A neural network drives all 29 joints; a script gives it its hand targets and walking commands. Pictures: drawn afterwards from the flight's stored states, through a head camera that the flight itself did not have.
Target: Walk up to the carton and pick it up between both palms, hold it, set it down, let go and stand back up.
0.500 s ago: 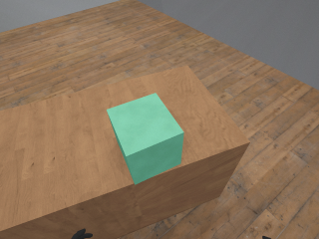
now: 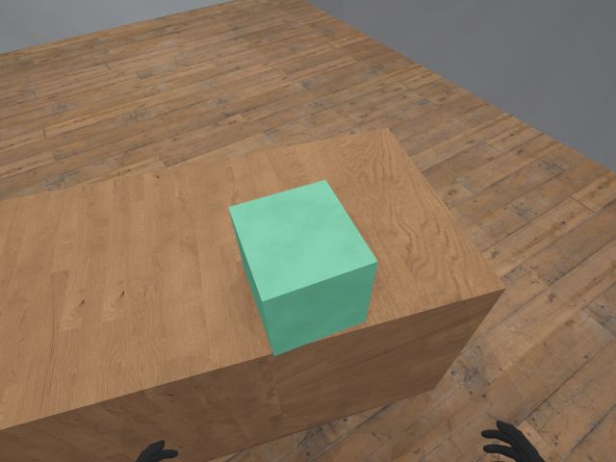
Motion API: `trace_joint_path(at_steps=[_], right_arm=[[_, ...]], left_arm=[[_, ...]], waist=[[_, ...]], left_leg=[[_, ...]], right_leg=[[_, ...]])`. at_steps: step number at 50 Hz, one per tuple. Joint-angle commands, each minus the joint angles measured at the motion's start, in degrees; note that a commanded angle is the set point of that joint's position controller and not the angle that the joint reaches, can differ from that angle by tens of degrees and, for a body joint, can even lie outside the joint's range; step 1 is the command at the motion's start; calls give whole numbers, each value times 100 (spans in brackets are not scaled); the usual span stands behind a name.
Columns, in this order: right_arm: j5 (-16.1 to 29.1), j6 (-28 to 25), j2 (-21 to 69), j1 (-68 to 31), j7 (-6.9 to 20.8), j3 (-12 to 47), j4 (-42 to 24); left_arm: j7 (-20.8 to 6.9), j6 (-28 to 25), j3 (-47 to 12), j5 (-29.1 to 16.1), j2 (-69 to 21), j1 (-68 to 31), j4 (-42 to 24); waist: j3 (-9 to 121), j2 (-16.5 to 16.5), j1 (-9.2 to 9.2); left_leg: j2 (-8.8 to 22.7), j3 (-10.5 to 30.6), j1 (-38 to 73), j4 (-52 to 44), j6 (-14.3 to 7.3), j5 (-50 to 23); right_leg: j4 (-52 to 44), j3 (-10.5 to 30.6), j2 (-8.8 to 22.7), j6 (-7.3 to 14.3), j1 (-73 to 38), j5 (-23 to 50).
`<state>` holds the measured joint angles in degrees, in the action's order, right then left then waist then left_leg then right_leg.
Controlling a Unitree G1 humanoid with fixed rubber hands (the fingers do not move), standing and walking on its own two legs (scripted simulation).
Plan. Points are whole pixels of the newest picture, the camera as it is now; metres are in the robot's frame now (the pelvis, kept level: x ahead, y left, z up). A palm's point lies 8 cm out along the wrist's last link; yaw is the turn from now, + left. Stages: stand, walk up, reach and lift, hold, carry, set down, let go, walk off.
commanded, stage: walk up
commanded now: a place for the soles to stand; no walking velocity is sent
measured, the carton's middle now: (300, 267) +0.43 +0.04 -0.07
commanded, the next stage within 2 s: none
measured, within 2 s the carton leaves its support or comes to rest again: neither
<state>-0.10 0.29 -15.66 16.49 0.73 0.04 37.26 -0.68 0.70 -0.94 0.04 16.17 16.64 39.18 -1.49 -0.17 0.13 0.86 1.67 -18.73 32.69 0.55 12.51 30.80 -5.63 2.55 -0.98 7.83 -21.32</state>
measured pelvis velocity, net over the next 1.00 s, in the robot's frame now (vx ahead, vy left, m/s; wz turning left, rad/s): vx -0.01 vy -0.24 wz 0.37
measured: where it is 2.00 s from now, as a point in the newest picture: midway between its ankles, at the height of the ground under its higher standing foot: outside the picture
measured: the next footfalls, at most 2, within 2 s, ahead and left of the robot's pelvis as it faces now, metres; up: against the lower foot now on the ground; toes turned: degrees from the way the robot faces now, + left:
right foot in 0.52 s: +0.06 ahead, -0.31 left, +0.00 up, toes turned +6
left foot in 1.22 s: +0.05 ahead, -0.06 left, +0.00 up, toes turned +28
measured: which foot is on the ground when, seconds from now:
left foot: down 0.00-0.52, up 0.54-1.00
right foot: down 0.00-0.12, up 0.14-0.50, down 0.52-1.00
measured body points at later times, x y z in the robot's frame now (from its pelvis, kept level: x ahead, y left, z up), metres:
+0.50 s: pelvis -0.03 -0.13 -0.03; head +0.00 -0.11 +0.42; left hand +0.09 +0.15 -0.14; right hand +0.03 -0.45 -0.11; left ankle +0.05 +0.12 -0.73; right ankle +0.02 -0.30 -0.72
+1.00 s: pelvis -0.01 -0.24 +0.01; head +0.02 -0.26 +0.46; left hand -0.11 +0.01 -0.09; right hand +0.18 -0.44 -0.13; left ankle -0.02 -0.08 -0.68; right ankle +0.02 -0.31 -0.73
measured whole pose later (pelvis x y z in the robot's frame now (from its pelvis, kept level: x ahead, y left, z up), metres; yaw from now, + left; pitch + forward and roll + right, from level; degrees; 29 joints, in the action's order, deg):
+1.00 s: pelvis -0.01 -0.24 +0.01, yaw +21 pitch -3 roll +2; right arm -2.9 3.5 -15.9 18.0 0.6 -4.3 38.8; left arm 1.7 -1.4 0.4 3.0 14.0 27.7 40.4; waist -5.3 -3.1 4.1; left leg -1.6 4.3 -24.6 51.0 1.4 18.8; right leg 28.3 -14.2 5.4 2.1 8.5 -16.7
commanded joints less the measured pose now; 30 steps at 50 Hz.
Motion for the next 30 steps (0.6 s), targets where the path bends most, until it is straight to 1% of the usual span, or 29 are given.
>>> trace_joint_path(at_steps=[1, 5, 6, 7, 8, 9, 10, 11, 12, 14, 15, 16, 17, 19, 21, 22, 23, 24, 25, 26, 27, 28, 29, 30], right_arm=[[-4, -124, -816, 16, -32, -276, -457], [-4, -115, -807, 9, -33, -293, -444], [-310, -158, -1254, 1444, -317, -676, -125], [-403, -156, -1674, 2109, -456, -799, 78], [-444, -150, -1743, 2200, -586, -831, 138], [-484, -174, -1705, 1904, -684, -843, 40], [-500, -201, -1537, 1539, -735, -826, -46], [-502, -226, -1367, 1222, -736, -781, -118], [-504, -243, -1258, 1023, -713, -759, -158], [-481, -270, -1227, 750, -660, -785, -198], [-469, -281, -1240, 701, -631, -808, -215], [-517, -266, -1280, 608, -605, -828, -228], [-522, -268, -1334, 615, -581, -857, -249], [-536, -269, -1480, 652, -551, -921, -285], [-563, -238, -1621, 620, -534, -984, -335], [-563, -198, -1649, 465, -513, -998, -418], [-552, -139, -1644, 166, -478, -987, -551], [-526, -75, -1547, -296, -453, -927, -687], [-516, -32, -1099, -339, -462, -795, -752], [-406, -20, -488, -63, -460, -628, -895], [-215, 14, -399, 356, -532, -576, -1061], [-157, 48, -761, 290, -587, -666, -1120], [-146, 43, -910, 136, -605, -731, -986], [-139, 27, -950, 283, -565, -776, -786]], left_arm=[[23, -113, 234, 5, 746, 28, -454], [25, -106, 248, 14, 758, 69, -444], [-118, 109, 553, 494, 1302, -667, -811], [-178, 252, 487, 598, 1003, -716, -976], [-169, 363, 499, 661, 872, -564, -1001], [-156, 393, 471, 616, 811, -444, -1055], [-157, 386, 461, 582, 776, -422, -1081], [-169, 374, 454, 538, 761, -421, -1080], [-198, 376, 456, 530, 733, -351, -1043], [-274, 435, 449, 496, 649, -341, -1023], [-303, 470, 453, 476, 635, -404, -1026], [-325, 489, 469, 489, 611, -455, -1097], [-342, 507, 480, 446, 630, -462, -1095], [-348, 516, 534, 367, 718, -534, -1145], [-340, 491, 595, 310, 778, -475, -1149], [-332, 453, 632, 252, 798, -276, -1084], [-321, 404, 675, 172, 811, 132, -948], [-304, 346, 737, 104, 851, 897, -678], [-264, 280, 839, 67, 1047, 1579, -336], [-229, 205, 842, 142, 1414, 1606, -288], [-151, 175, 770, 199, 1732, 656, -606], [-74, 176, 864, 141, 2132, -137, -746], [-50, 121, 770, 155, 1814, -735, -766], [-27, 88, 695, 191, 1511, -865, -696]], waist=[[148, -38, -21], [42, -71, -27], [-285, 250, -361], [-235, -332, -575], [-246, -234, -479], [-235, -148, -343], [-182, -116, -182], [-64, -202, -67], [60, -396, 15], [72, -791, 73], [23, -949, 73], [-184, -1088, 56], [-202, -1231, 49], [-202, -1438, 15], [-58, -1582, 22], [107, -1658, 90], [281, -1668, 293], [446, -1220, 770], [527, 50, 1181], [139, 1640, 1194], [-229, 1876, 632], [-503, 1738, 475], [-1154, 1541, 237], [-1401, 1294, 0]], left_leg=[[408, 574, 426, -453, -388, -1002], [360, 633, 321, -502, -370, -770], [969, 1900, 874, -794, -716, 326], [1765, 3441, 1550, -1378, -1176, 936], [2141, 4065, 1515, -1527, -1396, 1556], [2171, 4002, 1389, -1528, -1437, 1669], [1962, 3669, 1225, -1447, -1359, 1500], [1691, 3205, 1037, -1384, -1212, 1281], [1476, 2812, 878, -1357, -1105, 1198], [1241, 2355, 412, -1377, -1099, 1130], [1183, 2232, 224, -1380, -1124, 1149], [1098, 1980, -100, -1385, -1070, 1120], [1112, 1960, -255, -1378, -1073, 1167], [1234, 2069, -494, -1371, -1092, 1393], [1312, 2132, -579, -1218, -1037, 1693], [1233, 2003, -758, -1082, -926, 1763], [1036, 1719, -1234, -876, -749, 1778], [671, 1295, -2032, -258, -557, 2151], [-36, 742, -2589, 1243, -378, 2865], [-1043, 206, -2962, 2861, -171, 3113], [-771, 532, -3321, 3393, 33, 2882], [-252, 938, -2801, 3695, -80, 2449], [-191, 943, -2471, 3960, -117, 1951], [-140, 835, -2275, 4076, -69, 1500]], right_leg=[[-683, 446, 444, 287, 482, 457], [-722, 407, 441, 291, 513, 271], [1006, -205, 45, 325, 1447, -652], [2168, 184, -293, 185, 2581, -1735], [2962, 752, -77, 185, 2937, -1586], [3378, 985, 102, 180, 3103, -1197], [3598, 1165, 218, 167, 3064, -783], [3637, 1213, 249, 129, 2853, -519], [3618, 1164, 237, 82, 2645, -371], [3538, 1063, 254, -18, 2328, -238], [3464, 1044, 271, -48, 2235, -226], [3461, 1011, 233, -72, 2197, -145], [3349, 1012, 261, -73, 2119, -166], [3058, 1067, 347, -43, 1955, -304], [2628, 1055, 373, 30, 1716, -598], [2295, 953, 306, 82, 1323, -717], [1822, 746, 164, 160, 545, -649], [1128, 437, -29, 202, -635, -7], [613, 495, -134, 132, -1255, 100], [-396, 1776, 635, 280, -492, -1379], [-1461, 3686, 1719, 824, 600, -2858], [-2566, 4468, 2171, 1221, 1712, -3787], [-2688, 4097, 1779, 1011, 2375, -3720], [-2257, 3371, 1539, 872, 2499, -3254]])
